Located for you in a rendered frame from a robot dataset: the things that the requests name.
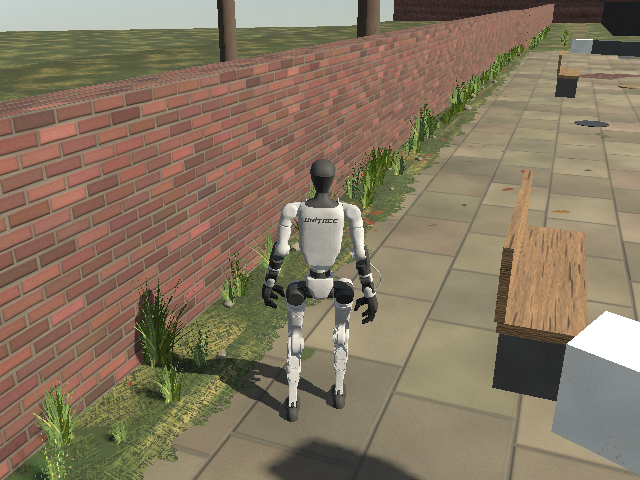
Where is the robot torso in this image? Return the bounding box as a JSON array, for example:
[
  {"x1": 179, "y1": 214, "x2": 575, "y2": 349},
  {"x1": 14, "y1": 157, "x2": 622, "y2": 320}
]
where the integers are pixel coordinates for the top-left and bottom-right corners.
[{"x1": 298, "y1": 197, "x2": 345, "y2": 300}]

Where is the left robot upper arm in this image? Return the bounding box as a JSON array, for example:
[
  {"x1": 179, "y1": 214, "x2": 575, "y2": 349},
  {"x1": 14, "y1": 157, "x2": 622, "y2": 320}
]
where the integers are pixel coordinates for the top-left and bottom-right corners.
[{"x1": 274, "y1": 202, "x2": 301, "y2": 257}]

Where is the right robot hand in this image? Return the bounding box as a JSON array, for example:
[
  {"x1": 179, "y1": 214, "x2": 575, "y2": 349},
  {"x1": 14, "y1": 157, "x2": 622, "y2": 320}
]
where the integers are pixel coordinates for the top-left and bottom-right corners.
[{"x1": 354, "y1": 295, "x2": 378, "y2": 324}]

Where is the left robot shin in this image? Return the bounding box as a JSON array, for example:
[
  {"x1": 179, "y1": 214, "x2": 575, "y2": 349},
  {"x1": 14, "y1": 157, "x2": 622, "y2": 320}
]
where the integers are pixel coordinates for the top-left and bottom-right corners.
[{"x1": 286, "y1": 337, "x2": 301, "y2": 408}]

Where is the left robot hand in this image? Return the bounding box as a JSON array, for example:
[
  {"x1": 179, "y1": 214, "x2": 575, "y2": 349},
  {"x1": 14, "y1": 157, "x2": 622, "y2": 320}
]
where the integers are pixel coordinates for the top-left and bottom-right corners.
[{"x1": 262, "y1": 284, "x2": 285, "y2": 309}]

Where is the left robot forearm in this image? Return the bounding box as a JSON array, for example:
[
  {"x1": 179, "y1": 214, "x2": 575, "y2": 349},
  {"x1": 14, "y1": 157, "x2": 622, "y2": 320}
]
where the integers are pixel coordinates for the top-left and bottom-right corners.
[{"x1": 264, "y1": 241, "x2": 284, "y2": 287}]

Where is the right robot forearm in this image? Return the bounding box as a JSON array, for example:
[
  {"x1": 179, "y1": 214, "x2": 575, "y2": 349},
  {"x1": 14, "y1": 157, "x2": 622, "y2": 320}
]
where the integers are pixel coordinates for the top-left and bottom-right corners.
[{"x1": 356, "y1": 246, "x2": 376, "y2": 298}]

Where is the right robot upper arm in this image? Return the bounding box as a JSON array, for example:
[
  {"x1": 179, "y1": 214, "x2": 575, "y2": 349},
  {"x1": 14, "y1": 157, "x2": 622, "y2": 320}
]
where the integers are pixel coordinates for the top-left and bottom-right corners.
[{"x1": 343, "y1": 203, "x2": 366, "y2": 261}]

